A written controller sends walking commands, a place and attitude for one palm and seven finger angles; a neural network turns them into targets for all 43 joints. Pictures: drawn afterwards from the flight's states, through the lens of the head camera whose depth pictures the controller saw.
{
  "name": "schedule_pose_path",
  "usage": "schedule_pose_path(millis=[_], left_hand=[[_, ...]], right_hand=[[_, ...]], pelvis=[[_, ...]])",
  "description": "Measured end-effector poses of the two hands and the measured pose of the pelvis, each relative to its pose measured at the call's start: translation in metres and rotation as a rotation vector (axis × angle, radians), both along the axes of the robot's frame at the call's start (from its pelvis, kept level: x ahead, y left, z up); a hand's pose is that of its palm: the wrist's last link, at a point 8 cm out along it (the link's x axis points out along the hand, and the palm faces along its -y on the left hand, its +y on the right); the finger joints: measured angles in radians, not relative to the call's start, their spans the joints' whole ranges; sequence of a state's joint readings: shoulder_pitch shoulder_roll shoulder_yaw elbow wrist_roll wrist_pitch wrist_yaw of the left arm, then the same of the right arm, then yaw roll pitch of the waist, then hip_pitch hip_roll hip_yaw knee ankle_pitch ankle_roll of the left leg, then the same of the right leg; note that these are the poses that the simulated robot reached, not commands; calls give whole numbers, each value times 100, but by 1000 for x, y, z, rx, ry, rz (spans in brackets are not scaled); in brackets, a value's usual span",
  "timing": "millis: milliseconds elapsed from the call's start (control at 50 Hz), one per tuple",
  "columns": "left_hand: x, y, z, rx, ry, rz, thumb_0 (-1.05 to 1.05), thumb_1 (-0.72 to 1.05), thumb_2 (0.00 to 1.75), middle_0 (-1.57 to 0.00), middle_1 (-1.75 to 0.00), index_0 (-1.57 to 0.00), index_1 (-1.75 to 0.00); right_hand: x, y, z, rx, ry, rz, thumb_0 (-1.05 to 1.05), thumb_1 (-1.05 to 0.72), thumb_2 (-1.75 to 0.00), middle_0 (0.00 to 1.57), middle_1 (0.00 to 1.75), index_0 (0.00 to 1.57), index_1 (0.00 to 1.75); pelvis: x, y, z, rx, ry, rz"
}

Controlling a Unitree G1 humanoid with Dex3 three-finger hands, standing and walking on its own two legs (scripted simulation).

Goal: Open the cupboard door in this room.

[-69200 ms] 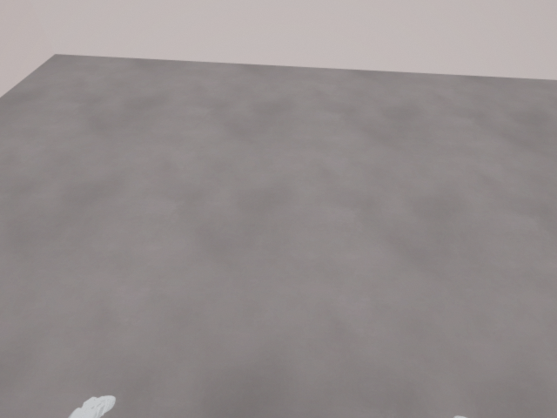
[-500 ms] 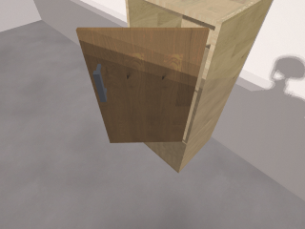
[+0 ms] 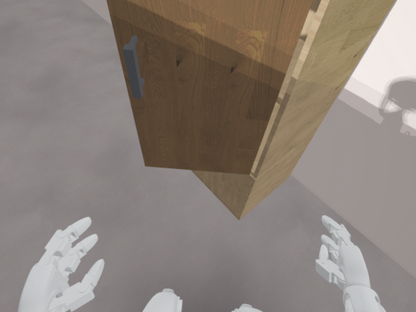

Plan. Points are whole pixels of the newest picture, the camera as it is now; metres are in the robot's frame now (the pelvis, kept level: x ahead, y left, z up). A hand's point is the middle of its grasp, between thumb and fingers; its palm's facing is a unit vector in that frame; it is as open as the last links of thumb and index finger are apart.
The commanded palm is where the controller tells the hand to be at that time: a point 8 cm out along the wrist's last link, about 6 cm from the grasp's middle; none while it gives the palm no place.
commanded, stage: raise the hand with hooked fingers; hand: left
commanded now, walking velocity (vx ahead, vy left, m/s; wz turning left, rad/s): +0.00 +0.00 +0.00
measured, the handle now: (136, 68) +0.57 +0.23 +0.14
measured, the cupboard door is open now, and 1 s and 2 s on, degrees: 46 46 46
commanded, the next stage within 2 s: move the hooked fingers beside the handle in 1.64 s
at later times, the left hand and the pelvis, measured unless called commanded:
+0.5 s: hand (63, 217) +0.23 +0.25 +0.10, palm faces +0.13 -0.99 -0.07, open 11.8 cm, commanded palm +0.20 +0.30 +0.10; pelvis +0.00 +0.00 +0.02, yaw +0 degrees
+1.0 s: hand (37, 172) +0.28 +0.30 +0.13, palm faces +0.09 -1.00 -0.03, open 13.9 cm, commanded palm +0.25 +0.35 +0.15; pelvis +0.00 +0.04 +0.04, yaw +0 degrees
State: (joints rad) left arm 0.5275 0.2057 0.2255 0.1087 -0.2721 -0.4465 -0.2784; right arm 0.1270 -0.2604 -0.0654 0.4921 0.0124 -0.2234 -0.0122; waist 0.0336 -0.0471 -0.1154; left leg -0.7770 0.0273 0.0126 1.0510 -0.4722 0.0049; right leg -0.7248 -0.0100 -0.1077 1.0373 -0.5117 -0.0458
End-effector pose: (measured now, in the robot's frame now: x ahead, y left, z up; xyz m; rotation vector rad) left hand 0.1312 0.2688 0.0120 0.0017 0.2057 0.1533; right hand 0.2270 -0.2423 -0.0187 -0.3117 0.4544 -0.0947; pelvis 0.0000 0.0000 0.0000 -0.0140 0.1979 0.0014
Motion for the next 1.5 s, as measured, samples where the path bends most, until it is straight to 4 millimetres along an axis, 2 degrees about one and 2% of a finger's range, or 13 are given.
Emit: schedule_pose_path(millis=[40, 100, 160, 220, 320, 460, 600, 780, 880, 980, 1180, 1360, 1500], left_hand=[[-11, 7, 12, 42, -55, 64, 2, 52, 73, -23, -54, -23, -55], [-6, 8, 42, 105, -235, 79, 2, 45, 70, -23, -59, -23, -59], [21, -1, 62, 128, -350, -39, 2, 38, 67, -23, -63, -23, -64], [55, -9, 62, 105, -279, -190, 1, 31, 64, -23, -68, -23, -68], [84, 2, 57, 18, -73, -186, 1, 19, 59, -25, -75, -25, -76], [72, 33, 90, 81, -208, -4, 1, 3, 52, -26, -86, -26, -86], [81, 34, 73, 34, -154, -130, 0, -13, 45, -27, -96, -27, -97], [106, 61, 122, 63, -312, -75, 0, -34, 36, -29, -110, -29, -110], [114, 76, 120, 34, -206, -81, 0, -43, 32, -29, -115, -29, -116], [122, 84, 119, 30, -169, -72, -1, -47, 31, -29, -118, -29, -118], [149, 97, 160, 59, -259, -82, -1, -50, 30, -30, -119, -30, -120], [152, 82, 144, 24, -177, -97, -1, -50, 30, -29, -119, -29, -120], [145, 72, 150, 45, -249, -55, -1, -50, 30, -30, -120, -30, -120]], right_hand=[[4, 3, -8, -4, 8, 25, 1, -91, -90, 20, 30, 20, 30], [0, 11, -27, 14, 40, 52, 1, -91, -90, 20, 30, 20, 30], [-15, 19, -47, 57, 88, 52, 1, -91, -89, 20, 30, 20, 30], [-39, 21, -61, 110, 151, 1, 1, -91, -89, 21, 30, 20, 30], [-85, 9, -60, 146, 240, -123, 2, -90, -89, 21, 30, 21, 30], [-117, -17, -46, 70, 301, -196, 2, -90, -89, 21, 30, 20, 30], [-104, -18, -29, -3, 257, -184, 2, -91, -89, 20, 30, 20, 30], [-63, 30, -1, 54, 111, -96, 2, -91, -89, 20, 30, 20, 30], [-50, 53, 3, 92, 96, -49, 2, -90, -89, 21, 30, 20, 30], [-50, 62, 2, 83, 124, -28, 1, -90, -89, 21, 30, 20, 30], [-69, 49, -2, 62, 196, -73, 2, -90, -89, 21, 30, 21, 30], [-81, 25, -1, 51, 215, -119, 2, -90, -89, 21, 30, 20, 30], [-82, 15, -1, 48, 217, -119, 2, -90, -89, 21, 30, 20, 30]], pelvis=[[-1, -4, -4, -11, 6, 15], [-4, -9, -10, -27, 11, 33], [-9, -12, -13, -37, 8, 40], [-12, -14, -10, -30, 4, 30], [-7, -13, 7, -4, -10, -1], [2, -3, 21, 1, -21, -12], [-2, 12, 25, -14, -39, -4], [3, 27, 35, -20, -85, -3], [5, 35, 40, -22, -99, 3], [4, 38, 43, -23, -110, 5], [8, 37, 50, -21, -126, 4], [8, 30, 52, -11, -121, -9], [7, 19, 53, -6, -133, -7]])
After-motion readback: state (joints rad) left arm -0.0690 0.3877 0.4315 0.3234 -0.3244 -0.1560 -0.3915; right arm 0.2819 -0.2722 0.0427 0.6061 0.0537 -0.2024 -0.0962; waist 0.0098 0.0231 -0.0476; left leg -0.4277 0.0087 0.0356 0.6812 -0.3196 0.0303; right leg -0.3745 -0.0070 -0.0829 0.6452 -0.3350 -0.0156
